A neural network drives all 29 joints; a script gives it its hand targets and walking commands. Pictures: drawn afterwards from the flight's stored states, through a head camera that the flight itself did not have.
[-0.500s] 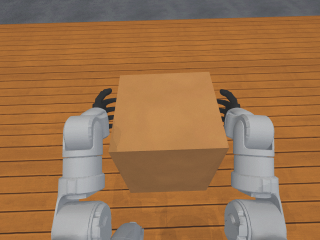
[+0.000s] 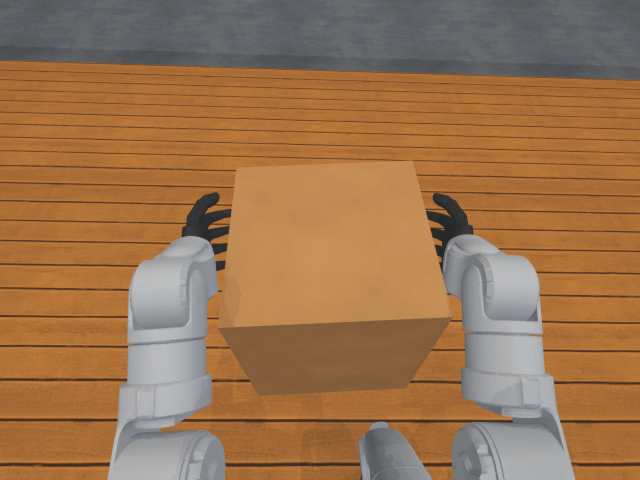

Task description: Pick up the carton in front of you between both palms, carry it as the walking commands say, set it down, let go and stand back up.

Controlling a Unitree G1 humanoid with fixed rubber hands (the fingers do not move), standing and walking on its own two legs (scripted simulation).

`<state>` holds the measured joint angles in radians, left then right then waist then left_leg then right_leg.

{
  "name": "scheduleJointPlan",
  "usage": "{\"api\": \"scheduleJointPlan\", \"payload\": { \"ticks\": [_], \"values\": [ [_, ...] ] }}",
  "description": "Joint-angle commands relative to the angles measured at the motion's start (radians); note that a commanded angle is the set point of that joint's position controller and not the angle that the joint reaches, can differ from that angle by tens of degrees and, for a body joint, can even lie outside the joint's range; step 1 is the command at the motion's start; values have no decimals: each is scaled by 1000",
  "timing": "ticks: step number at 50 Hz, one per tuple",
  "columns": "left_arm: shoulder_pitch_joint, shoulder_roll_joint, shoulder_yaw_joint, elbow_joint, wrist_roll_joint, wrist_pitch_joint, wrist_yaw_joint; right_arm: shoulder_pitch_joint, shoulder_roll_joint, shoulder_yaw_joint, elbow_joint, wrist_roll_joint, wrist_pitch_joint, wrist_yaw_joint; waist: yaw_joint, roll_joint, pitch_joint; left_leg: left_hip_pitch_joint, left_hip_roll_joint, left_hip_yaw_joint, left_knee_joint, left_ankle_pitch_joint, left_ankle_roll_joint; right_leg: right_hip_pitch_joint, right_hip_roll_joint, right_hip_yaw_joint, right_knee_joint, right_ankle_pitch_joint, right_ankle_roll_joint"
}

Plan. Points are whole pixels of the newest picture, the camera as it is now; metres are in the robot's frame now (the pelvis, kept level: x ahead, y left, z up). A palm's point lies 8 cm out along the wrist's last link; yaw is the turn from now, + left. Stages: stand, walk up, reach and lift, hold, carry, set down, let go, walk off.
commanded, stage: carry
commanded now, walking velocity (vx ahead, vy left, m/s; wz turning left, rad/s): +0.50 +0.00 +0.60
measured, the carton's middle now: (329, 288) +0.35 -0.03 +0.01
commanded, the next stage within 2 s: none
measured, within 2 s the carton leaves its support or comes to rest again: neither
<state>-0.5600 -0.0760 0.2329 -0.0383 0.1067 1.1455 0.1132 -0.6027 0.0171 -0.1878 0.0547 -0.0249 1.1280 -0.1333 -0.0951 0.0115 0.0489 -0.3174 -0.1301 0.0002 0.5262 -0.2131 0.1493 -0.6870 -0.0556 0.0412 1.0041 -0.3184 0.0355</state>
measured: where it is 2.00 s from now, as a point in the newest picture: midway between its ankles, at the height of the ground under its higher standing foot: (296, 221)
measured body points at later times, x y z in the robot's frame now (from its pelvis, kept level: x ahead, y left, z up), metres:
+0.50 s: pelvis +0.30 -0.03 -0.03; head +0.34 -0.03 +0.42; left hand +0.59 +0.24 +0.08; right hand +0.70 -0.04 +0.07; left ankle +0.34 +0.13 -0.71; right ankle +0.26 -0.12 -0.76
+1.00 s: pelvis +0.56 +0.07 -0.05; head +0.61 +0.09 +0.40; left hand +0.93 +0.23 +0.05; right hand +0.93 -0.07 +0.05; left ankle +0.45 +0.11 -0.78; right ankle +0.67 -0.04 -0.74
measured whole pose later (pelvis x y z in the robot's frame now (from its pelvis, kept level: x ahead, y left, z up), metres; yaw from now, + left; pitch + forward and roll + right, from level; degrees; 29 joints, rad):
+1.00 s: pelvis +0.56 +0.07 -0.05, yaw +4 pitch +5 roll -1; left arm -0.62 -0.02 0.19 -0.01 0.05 1.17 0.13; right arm -0.56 0.05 -0.22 -0.04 -0.05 1.14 -0.14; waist -0.04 -0.02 0.02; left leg -0.18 0.05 0.28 0.53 -0.35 0.09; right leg -0.65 -0.03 -0.08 0.77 -0.08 -0.05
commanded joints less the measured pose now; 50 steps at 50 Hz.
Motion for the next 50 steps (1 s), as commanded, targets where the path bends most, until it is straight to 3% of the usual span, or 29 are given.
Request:
{"api": "scheduleJointPlan", "payload": {
  "ticks": [1, 5, 7, 8, 9, 10, 11, 12, 13, 14, 15, 16, 20, 23, 27, 29, 30, 31, 32, 33, 34, 35, 36, 38, 40, 45, 50],
  "values": [
    [-619, -976, -725, -68, -365, -38, -171, -718, 1120, 730, -164, 484, -8, 279, 8, 61, -545, 451, 216, -242, 18, 875, 96, -26, 52, -69, -163, 165, 7],
    [-657, -931, -753, -115, -388, -19, -170, -678, 1058, 718, -167, 466, 4, 269, -13, 89, -512, 416, 151, -210, 92, 783, 54, 112, 96, -103, -455, 347, -16],
    [-630, -902, -743, -91, -388, 0, -176, -650, 1024, 704, -133, 449, 18, 265, 24, 88, -508, 306, 131, -180, 207, 666, 9, 320, 102, -119, -582, 477, -32],
    [-617, -891, -733, -73, -384, 10, -181, -635, 1011, 697, -105, 442, 26, 265, 73, 68, -540, 194, 112, -133, 335, 603, -22, 523, 69, -117, -633, 581, -48],
    [-593, -874, -714, -49, -381, 20, -188, -634, 992, 688, -83, 430, 31, 264, 129, -23, -587, -39, 92, -109, 530, 279, -50, 798, -106, 19, -550, 819, -77],
    [-603, -842, -684, -14, -372, 27, -193, -635, 1004, 677, -50, 425, 45, 264, 123, -215, -686, -321, 12, -57, 745, -381, -81, 1095, -393, 333, -385, 1185, -181],
    [-594, -834, -669, 30, -376, 29, -196, -630, 995, 663, -34, 418, 56, 260, 152, -295, -780, -450, 20, -77, 924, -411, -86, 1170, -458, 523, -412, 893, -302],
    [-604, -881, -676, 29, -396, 25, -203, -670, 1005, 659, -48, 414, 58, 260, 162, -221, -720, -472, 90, -86, 941, -338, -81, 1061, -394, 493, -465, 577, -284],
    [-666, -923, -690, -2, -421, 20, -211, -717, 1029, 659, -59, 416, 55, 259, 164, -131, -630, -482, 110, -69, 891, -279, -83, 943, -334, 416, -515, 438, -249],
    [-734, -964, -704, -22, -448, 18, -218, -743, 1051, 652, -62, 408, 51, 256, 148, -78, -557, -473, 137, -63, 834, -232, -90, 837, -313, 341, -548, 407, -230],
    [-774, -999, -717, -33, -474, 15, -225, -752, 1061, 646, -66, 402, 48, 250, 139, -65, -514, -438, 156, -57, 754, -209, -96, 750, -289, 277, -579, 354, -215],
    [-798, -1019, -725, -45, -493, 12, -230, -759, 1071, 645, -72, 400, 44, 243, 134, -93, -493, -411, 155, -36, 696, -211, -100, 701, -276, 224, -600, 326, -204],
    [-791, -1033, -728, -51, -528, 8, -239, -734, 1072, 648, -92, 369, 34, 211, 149, -165, -478, -453, 167, 14, 536, -131, -105, 748, -275, 75, -602, 508, -209],
    [-782, -1016, -730, -68, -542, 15, -242, -707, 1050, 645, -108, 343, 35, 191, 169, -182, -481, -400, 143, 54, 360, 4, -94, 771, -216, -10, -586, 642, -187],
    [-751, -1010, -735, -7, -546, 23, -259, -631, 1003, 614, -61, 285, 40, 183, 191, -184, -437, -295, 84, 136, 97, 141, -94, 786, -139, -82, -526, 778, -160],
    [-743, -1018, -737, 37, -550, 18, -267, -611, 984, 592, -30, 262, 37, 189, 173, -185, -444, -145, 62, 149, -39, 205, -81, 762, -125, -91, -445, 823, -138],
    [-747, -1028, -740, 60, -554, 14, -272, -591, 978, 577, -7, 248, 33, 192, 133, -151, -476, 26, 62, 168, -134, 303, -73, 704, -106, -127, -344, 803, -112],
    [-753, -1038, -743, 83, -553, 8, -275, -575, 968, 558, 12, 237, 28, 197, 92, -103, -514, 226, 110, 158, -145, 364, -68, 585, -82, -145, -219, 659, -94],
    [-744, -1037, -741, 105, -549, 3, -277, -558, 955, 536, 30, 233, 24, 204, 72, 4, -575, 474, 332, -37, -51, 572, -59, 369, -64, -128, -44, 189, -72],
    [-751, -1066, -730, 143, -548, 8, -278, -555, 924, 514, 62, 210, 18, 208, 68, 221, -680, 751, 584, -402, 11, 738, 73, 65, 77, -109, 211, -311, -48],
    [-755, -1061, -728, 165, -539, 3, -277, -540, 951, 509, 81, 216, 12, 214, 58, 233, -638, 705, 531, -364, 21, 736, 48, 15, 43, -32, 280, -314, -84],
    [-783, -1105, -728, 138, -550, -4, -277, -574, 950, 515, 39, 228, -2, 222, 47, 257, -635, 658, 548, -400, -38, 427, 110, -68, 43, -24, 333, -273, -89],
    [-830, -1120, -731, 97, -555, -13, -274, -643, 1006, 548, -12, 269, -11, 230, 57, 136, -570, 542, 508, -358, -86, 251, 85, -67, -2, -4, 305, -196, -93],
    [-849, -1142, -738, 43, -553, -20, -255, -770, 1079, 615, -114, 345, -21, 237, 90, 83, -501, 395, 465, -203, -126, 354, 34, 2, -27, -13, 194, -85, -73],
    [-792, -1133, -746, 16, -536, -24, -228, -773, 1102, 653, -168, 393, -20, 237, 90, 100, -522, 394, 438, -103, -113, 452, 16, 26, -14, -46, 138, -47, -68],
    [-671, -1065, -748, -25, -467, -22, -178, -708, 1066, 694, -220, 428, -6, 251, 57, 140, -533, 514, 407, 29, -62, 663, -2, -63, 15, -101, -38, 108, -73],
    [-648, -963, -728, -29, -417, 10, -167, -703, 1007, 711, -216, 446, 18, 261, 14, 113, -456, 528, 368, 151, -12, 710, -49, 20, 82, -206, -380, 343, -104]
  ]
}}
